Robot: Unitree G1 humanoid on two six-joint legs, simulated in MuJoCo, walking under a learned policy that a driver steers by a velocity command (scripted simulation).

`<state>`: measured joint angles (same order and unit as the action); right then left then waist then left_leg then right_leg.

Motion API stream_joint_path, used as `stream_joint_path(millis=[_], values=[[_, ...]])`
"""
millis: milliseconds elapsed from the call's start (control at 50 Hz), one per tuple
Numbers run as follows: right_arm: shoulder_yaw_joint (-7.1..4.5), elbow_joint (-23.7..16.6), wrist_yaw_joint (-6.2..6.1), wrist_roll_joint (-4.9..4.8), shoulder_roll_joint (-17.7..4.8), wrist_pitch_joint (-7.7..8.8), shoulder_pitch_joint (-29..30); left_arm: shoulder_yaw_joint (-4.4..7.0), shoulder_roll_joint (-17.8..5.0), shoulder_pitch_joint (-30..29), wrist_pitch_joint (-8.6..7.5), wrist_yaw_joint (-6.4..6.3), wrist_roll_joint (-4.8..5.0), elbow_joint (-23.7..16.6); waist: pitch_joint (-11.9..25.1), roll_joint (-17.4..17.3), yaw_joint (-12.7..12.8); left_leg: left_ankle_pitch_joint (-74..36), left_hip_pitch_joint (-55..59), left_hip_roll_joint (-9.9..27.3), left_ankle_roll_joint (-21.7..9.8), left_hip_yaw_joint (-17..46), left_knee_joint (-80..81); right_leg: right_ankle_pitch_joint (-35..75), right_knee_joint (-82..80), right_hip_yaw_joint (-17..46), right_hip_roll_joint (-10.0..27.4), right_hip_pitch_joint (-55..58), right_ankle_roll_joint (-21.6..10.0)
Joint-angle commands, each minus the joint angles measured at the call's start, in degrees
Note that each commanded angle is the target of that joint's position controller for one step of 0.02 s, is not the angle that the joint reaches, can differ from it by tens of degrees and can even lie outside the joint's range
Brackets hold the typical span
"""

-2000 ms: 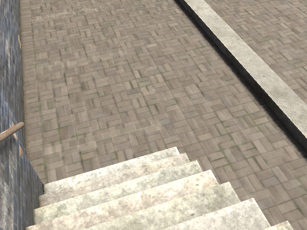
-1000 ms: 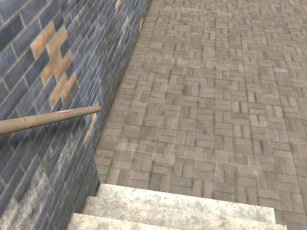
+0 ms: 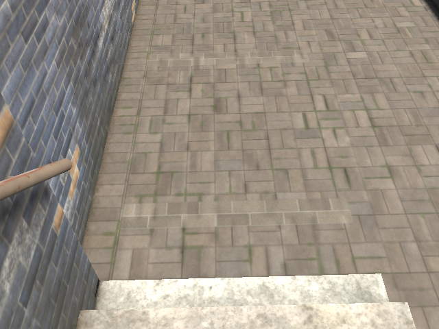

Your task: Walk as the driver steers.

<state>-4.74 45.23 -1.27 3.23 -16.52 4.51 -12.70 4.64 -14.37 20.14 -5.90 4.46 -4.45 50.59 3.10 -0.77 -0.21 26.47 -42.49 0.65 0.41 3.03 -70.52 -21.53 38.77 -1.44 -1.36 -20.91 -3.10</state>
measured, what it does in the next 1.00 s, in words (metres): goes down: left foot 0.20 m lower, then right foot 0.20 m lower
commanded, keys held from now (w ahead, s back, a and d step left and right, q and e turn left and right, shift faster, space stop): w+e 0.30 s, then w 0.52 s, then w+q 0.18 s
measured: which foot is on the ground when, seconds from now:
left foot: up 0.00-0.40, down 0.42-1.00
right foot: down 0.00-0.46, up 0.48-0.98, down 1.00-1.00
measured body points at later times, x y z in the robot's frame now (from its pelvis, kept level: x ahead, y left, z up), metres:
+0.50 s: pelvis +0.13 +0.04 -0.16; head +0.13 +0.04 +0.29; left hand +0.11 +0.28 -0.31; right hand +0.19 -0.21 -0.29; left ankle +0.17 +0.15 -0.92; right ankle +0.02 -0.08 -0.67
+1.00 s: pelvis +0.35 -0.08 -0.34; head +0.34 -0.08 +0.11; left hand +0.63 +0.00 -0.43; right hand +0.11 -0.16 -0.47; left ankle +0.19 +0.15 -0.88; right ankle +0.42 -0.22 -1.09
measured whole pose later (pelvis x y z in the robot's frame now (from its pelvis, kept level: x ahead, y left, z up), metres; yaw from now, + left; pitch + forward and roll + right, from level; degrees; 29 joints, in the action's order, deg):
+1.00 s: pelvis +0.35 -0.08 -0.34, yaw -15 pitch +1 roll +7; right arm 2.7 65.4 2.6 4.5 -5.3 4.3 -40.2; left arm -2.6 -11.8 0.5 -3.9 6.1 -6.2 47.8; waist 4.9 7.0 -13.3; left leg 49.9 -13.2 -7.5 -2.2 6.6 -80.2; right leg 23.6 10.6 -1.0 7.8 -16.0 -3.2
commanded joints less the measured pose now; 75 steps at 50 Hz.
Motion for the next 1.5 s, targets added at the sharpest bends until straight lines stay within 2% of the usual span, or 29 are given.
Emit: stream_joint_path(millis=[20,180,240,320,380,440,460,480,520,540,580,660,760,800,820,840,860,880,900,940,980,1020,1040,1080,1100,1160,1220,1300,1500], values=[[0.92,2.93,3.53,2.82,-1.13,-1.47,-12.56,0.27,-5.56,-1.22,0.51,1.38,-0.83,-1.37,-3.49,3.97,-4.41,-14.64,-2.14,-0.39,-0.19,-2.28,-16.8,12.33,-11.99,13.51,10.44,-11.68,-8.12],[5.75,-1.33,5.99,3.36,0.58,-1.43,8.53,-5.94,2.55,16.47,-1.83,-4.78,-1.13,10.96,-4.08,1.72,8.92,-48.23,-16.52,2.39,1.37,3.12,23.88,-10.1,3.91,25.62,7.52,-0.61,-14.26],[6.23,-2.76,5.81,2.82,0.98,-1.5,5.28,-5.6,-3.78,7.09,-0.6,-3.18,-2.19,6.21,-5.5,7.52,3.86,-42.18,19.91,-1.9,2.47,-4.97,21.73,-25.79,-0.39,22.09,3.62,-33.63,-14.08],[7.48,-3.81,4.78,2.21,2.39,-2.28,6.64,-5.23,-4.31,12.29,-0.46,-4.27,0.1,5.07,-9.56,5.45,7.36,-32.31,13.15,1.56,2.16,3.66,49.56,-27.05,9.32,36.11,4.96,-12.82,-16.2],[6.51,-2.38,5.1,1.53,1.77,-2.44,3.34,-4.68,-5.4,13.35,2.13,-2.73,1.07,4.92,-7.43,5.64,6.38,-37.94,25.74,3.01,-0.63,0.53,64.52,-13.37,20.25,37.18,2.9,-10.37,-14.81],[1.8,7.66,6.28,2.18,-5.01,-1.11,-26.38,-5.52,-1.78,16.2,3.36,3.97,1.1,7.19,1.54,-3.58,-4.56,-49.94,69.18,10.18,-7.1,0.93,53.61,-17.06,57.62,21.4,-5.96,-39.64,-4.35],[-0.86,8.33,7.15,-2.55,-14.01,-1.63,-25.43,-4.69,0.77,18.88,1.73,4.16,1.7,3.5,3.21,-13.28,-3.12,-20.29,71.37,20.01,-17.84,18.64,51.13,-21.77,65.98,9.56,-9.44,-51.68,-0.19],[0.54,7.29,6.75,1.68,-7.27,-1.5,-27.35,-3.35,-2.93,11.48,1.42,2.52,2.66,5.28,-3.26,-2.17,-8.71,-36.55,64.27,15.03,-16.19,10.2,46.8,-22.29,73.68,8.63,-7.22,-53.23,-0.48],[1.95,11.08,6.6,2.67,-0.56,-2.02,-31.69,-3.96,0.61,5.71,1.0,0.46,2.41,1.76,-3.36,-2.2,-6.4,-34.99,53.36,14.21,-18.19,11.69,46.05,-17.94,78.5,6.91,-0.88,-54.03,-1.6],[2.17,12.5,6.21,-0.19,-0.12,-1.56,-27.67,-5.93,4.65,7.4,1.14,-0.87,0.46,-1.44,-5.65,-7.87,-0.67,-14.3,47.02,21.82,-22.45,30.61,48.23,-10.8,68.48,9.21,5.68,-60.66,-0.95],[3.88,11.38,3.45,0.75,8.1,0.96,-21.11,-8.95,8.64,3.32,1.08,-2.52,-2.5,-1.89,-8.71,1.67,-1.93,-8.07,44.47,14.98,-19.46,24.82,45.85,13.23,47.25,11.82,9.91,-68.11,1.1],[5.08,12.86,2.64,1.85,3.83,2.71,-19.96,-8.66,4.98,-1.92,2.38,3.85,-1.27,1.03,-6.65,-6.84,0.16,-10.31,-5.53,3.2,-17.71,13.35,44.1,50.44,38.11,-0.21,6.64,-21.81,0.41],[6.67,20.78,-2.12,0.63,4.21,5.2,-40.71,-8.06,0.48,-15.07,2.19,1.81,-3.33,-3.13,-7.57,-7.19,-9.45,-14.83,41.37,9.74,-17.88,28.52,27.66,43.67,18.25,7.18,8.63,-61.16,3.5],[7.96,17.84,-1.9,0.33,7.13,3.74,-35.96,-9.02,1.34,-19.5,2.41,2.53,-3.67,-3.94,-9.06,-2.42,-10.2,-2.33,21.72,5.72,-17.35,21.85,27.38,60.93,-0.19,3.46,9.4,-39.38,1.97],[8.14,17.82,-0.55,1.22,5.15,3.02,-31.8,-8.98,1.25,-20.52,3.04,2.59,-2.73,-4.97,-9.66,-4.09,-8.33,5.33,4.1,3.45,-17.5,19.2,30.28,60.77,4.1,-0.19,7.45,-20.2,2.29],[5.07,12.25,-0.33,-5.28,-1.02,0.22,-23.73,-5.59,1.07,-28.63,3.54,-0.33,8.18,-7.38,-7.94,6.27,-7.46,1.49,4.48,5.97,-13.65,20.49,32.97,52.49,2.45,0.93,3.78,-4.72,4.46],[5.19,12.03,-0.69,-4.9,-1.87,-1.14,-24.23,-5.96,1.31,-30.86,4.1,-1.24,9.02,-8.3,-10.19,3.27,-8.72,-0.43,4.15,6.0,-12.89,20.54,31.32,46.8,1.26,1.01,2.91,-2.22,6.27],[7.03,15.67,0.41,0.76,1.35,1.3,-25.87,-9.05,-0.28,-20.8,3.94,1.95,-3.78,-6.89,-16.91,-13.05,-7.39,5.26,7.16,2.94,-14.71,19.06,27.23,46.33,-6.67,3.33,9.15,-10.81,3.87],[5.96,15.9,0.28,-0.56,0.43,1.9,-27.37,-7.56,-1.56,-22.85,4.09,2.68,-5.8,-7.37,-17.32,-8.8,-9.34,-1.89,14.31,2.7,-14.69,20.57,24.93,42.7,-14.5,1.08,7.92,-11.05,2.77],[5.88,19.33,1.02,0.9,0.85,0.76,-29.31,-7.9,0.77,-24.8,3.77,2.76,-3.32,-6.71,-13.78,-1.65,-11.23,-8.45,24.7,3.61,-13.44,23.86,16.36,42.08,-30.65,4.72,8.51,-4.49,0.94],[5.78,23.0,5.05,2.2,0.61,-1.58,-34.57,-4.33,-4.96,0.61,1.39,0.59,-0.61,2.97,-5.78,6.66,-2.11,-10.92,11.46,-3.25,-8.05,13.42,-7.27,56.84,-33.65,-4.32,8.57,31.13,0.14],[5.83,20.15,9.4,0.49,6.5,-0.24,-38.73,-1.23,-12.73,20.72,1.14,2.6,0.45,6.95,17.98,12.7,2.97,18.1,-21.39,-7.44,-3.52,4.68,-46.21,66.31,-2.69,7.75,25.82,74.68,-14.3],[5.82,12.93,9.02,0.23,5.56,0.11,-25.51,0.33,-14.44,11.28,2.32,2.51,1.3,5.8,16.4,10.79,5.33,17.38,-28.15,-3.74,-3.0,1.4,-45.61,31.84,-12.95,19.09,30.06,64.88,-17.45],[5.73,15.89,7.94,-2.08,4.34,0.58,-20.44,-2.79,-3.22,6.57,3.32,0.82,-2.69,5.89,-0.09,-3.67,3.51,2.96,-22.75,1.02,-6.53,5.34,-40.75,31.42,-13.0,3.82,20.59,32.14,-10.18],[6.07,15.33,6.91,-2.12,7.71,0.52,-24.56,-2.73,-2.97,4.15,3.38,0.67,-3.8,5.81,-2.12,0.74,-2.44,-5.64,-14.52,4.47,-7.33,6.2,-35.23,34.98,-15.47,6.94,25.38,17.5,-12.4],[6.22,15.99,7.28,1.3,8.47,0.51,-17.5,-6.63,8.28,-0.97,-0.29,-2.87,-1.45,3.99,-9.94,-0.38,-3.81,-33.9,-6.41,5.77,-9.51,4.06,-3.12,23.76,-20.09,-4.76,17.51,-3.94,-9.23],[4.93,16.65,8.93,4.55,7.17,-0.69,-22.96,-5.96,3.59,0.66,-1.83,-3.22,-3.31,5.34,-8.8,5.51,-6.14,-43.57,3.51,4.5,-8.73,1.34,-2.96,14.77,-16.09,-4.5,21.04,-13.26,-10.67],[5.28,10.02,6.08,2.32,6.29,-0.79,-6.57,-8.23,5.84,15.41,-3.48,-4.7,-5.31,14.65,-10.12,2.33,0.18,-65.5,-1.82,7.67,-7.26,3.18,24.41,7.84,-7.11,-5.04,23.09,1.37,-5.53],[4.09,6.29,5.37,4.38,2.88,-1.28,13.28,-4.5,0.33,20.92,0.7,-7.23,-3.12,16.2,-15.47,3.44,6.83,-41.6,9.01,5.79,-6.07,-4.91,44.95,15.8,7.06,-3.4,25.23,12.88,-1.08]])
Velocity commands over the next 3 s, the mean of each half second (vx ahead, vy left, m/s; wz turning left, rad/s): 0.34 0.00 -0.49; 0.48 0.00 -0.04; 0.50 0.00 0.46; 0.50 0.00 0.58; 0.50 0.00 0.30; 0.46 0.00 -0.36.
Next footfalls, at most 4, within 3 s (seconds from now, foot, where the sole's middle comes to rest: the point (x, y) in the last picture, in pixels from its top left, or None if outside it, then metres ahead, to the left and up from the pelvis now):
0.42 left None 0.21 0.14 -0.96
1.00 right None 0.45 -0.24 -1.16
1.58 left None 0.72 0.00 -1.36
1.94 right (272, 298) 0.95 -0.20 -1.56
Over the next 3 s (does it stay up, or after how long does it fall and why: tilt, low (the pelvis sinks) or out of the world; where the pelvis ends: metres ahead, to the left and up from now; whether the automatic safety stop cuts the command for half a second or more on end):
stays up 1.47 0.01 -1.00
